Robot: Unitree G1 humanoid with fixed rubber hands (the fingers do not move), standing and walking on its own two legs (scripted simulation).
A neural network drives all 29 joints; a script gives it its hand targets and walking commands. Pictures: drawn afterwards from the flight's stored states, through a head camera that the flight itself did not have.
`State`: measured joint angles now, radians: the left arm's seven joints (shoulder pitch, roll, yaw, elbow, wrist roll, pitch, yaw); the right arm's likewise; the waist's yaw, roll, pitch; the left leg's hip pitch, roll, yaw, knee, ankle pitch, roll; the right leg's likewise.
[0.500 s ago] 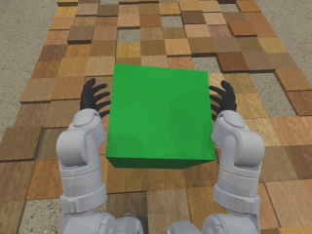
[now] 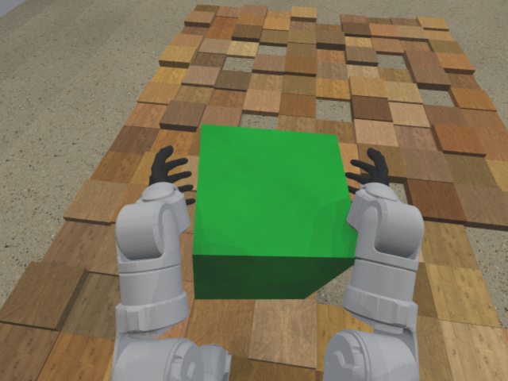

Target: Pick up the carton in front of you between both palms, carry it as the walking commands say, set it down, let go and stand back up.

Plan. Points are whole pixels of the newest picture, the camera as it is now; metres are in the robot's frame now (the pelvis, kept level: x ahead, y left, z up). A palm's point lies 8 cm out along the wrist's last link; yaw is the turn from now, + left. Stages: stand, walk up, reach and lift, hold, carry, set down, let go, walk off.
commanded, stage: carry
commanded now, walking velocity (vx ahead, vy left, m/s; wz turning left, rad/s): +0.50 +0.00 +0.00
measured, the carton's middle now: (259, 223) +0.35 +0.04 +0.03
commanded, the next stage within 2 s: none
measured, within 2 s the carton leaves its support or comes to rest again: neither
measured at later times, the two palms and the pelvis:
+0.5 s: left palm (231, 59) +0.66 +0.13 +0.15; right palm (379, 69) +0.65 -0.16 +0.16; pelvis +0.32 +0.01 +0.03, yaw -1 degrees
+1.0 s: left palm (228, 8) +0.97 +0.19 +0.13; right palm (337, 10) +0.98 -0.10 +0.14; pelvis +0.66 +0.04 +0.00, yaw -1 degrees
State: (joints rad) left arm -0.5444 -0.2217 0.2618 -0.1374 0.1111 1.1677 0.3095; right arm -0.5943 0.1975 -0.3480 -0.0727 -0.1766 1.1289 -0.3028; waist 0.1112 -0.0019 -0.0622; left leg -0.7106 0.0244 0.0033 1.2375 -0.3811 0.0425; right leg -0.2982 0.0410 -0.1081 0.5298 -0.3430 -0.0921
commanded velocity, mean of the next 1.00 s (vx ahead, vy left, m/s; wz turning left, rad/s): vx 0.50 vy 0.00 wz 0.00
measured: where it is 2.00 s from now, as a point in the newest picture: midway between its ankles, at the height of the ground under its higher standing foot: (264, 165)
